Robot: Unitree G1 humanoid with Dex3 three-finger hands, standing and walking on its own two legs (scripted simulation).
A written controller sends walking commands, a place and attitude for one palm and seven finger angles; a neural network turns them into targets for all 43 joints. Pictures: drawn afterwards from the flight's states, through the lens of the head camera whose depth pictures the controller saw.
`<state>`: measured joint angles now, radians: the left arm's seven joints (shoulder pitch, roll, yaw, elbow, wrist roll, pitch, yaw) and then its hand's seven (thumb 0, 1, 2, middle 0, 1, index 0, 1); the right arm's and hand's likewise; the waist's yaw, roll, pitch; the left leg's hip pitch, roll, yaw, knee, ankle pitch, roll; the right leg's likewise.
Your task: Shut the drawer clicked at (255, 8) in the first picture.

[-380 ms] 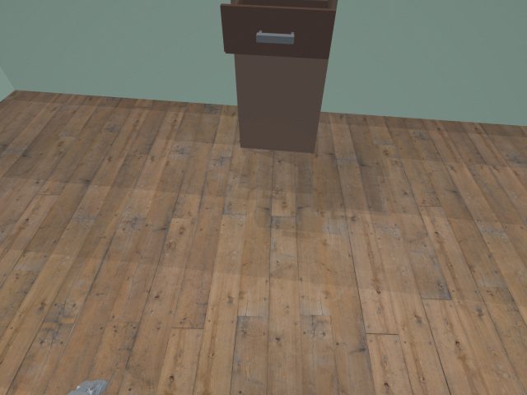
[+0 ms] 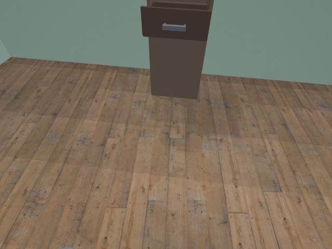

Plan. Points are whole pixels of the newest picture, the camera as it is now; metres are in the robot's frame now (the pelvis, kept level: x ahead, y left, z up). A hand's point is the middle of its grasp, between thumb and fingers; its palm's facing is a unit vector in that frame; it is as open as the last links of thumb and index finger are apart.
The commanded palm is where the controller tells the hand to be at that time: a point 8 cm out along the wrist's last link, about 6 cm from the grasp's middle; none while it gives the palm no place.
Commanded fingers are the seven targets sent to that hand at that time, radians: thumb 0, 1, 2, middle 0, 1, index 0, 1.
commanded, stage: stand and wait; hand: left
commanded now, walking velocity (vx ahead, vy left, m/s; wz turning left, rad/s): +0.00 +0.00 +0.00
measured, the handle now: (174, 26) +1.24 +0.03 +0.02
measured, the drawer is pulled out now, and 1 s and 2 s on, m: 0.29 0.29 0.29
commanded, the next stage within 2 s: look at it before walking up in 0.44 s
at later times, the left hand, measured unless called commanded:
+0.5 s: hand out of the picture +0.06 +0.25 -0.15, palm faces -0.04 -0.94 -0.34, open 7.4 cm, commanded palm none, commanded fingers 0.00 0.90 0.90 -0.20 -0.30 -0.20 -0.30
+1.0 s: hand out of the picture +0.06 +0.25 -0.15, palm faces -0.04 -0.94 -0.34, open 7.4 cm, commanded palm none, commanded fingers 0.00 0.90 0.90 -0.20 -0.30 -0.20 -0.30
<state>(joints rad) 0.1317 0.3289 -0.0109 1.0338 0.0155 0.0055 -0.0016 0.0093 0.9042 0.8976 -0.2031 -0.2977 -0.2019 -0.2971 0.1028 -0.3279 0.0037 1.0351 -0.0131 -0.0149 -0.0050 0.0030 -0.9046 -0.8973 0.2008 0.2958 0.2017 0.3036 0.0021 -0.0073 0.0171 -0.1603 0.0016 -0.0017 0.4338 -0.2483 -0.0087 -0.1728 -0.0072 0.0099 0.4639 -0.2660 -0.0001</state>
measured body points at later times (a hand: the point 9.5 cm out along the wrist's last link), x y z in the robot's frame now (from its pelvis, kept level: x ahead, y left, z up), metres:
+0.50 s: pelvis -0.01 +0.00 +0.00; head -0.01 +0.00 +0.45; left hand +0.06 +0.29 -0.13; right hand +0.06 -0.30 -0.13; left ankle -0.01 +0.13 -0.74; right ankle -0.01 -0.12 -0.74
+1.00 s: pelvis -0.01 +0.00 +0.00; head -0.01 +0.00 +0.45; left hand +0.06 +0.30 -0.13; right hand +0.06 -0.30 -0.13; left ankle -0.01 +0.13 -0.74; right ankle -0.01 -0.12 -0.74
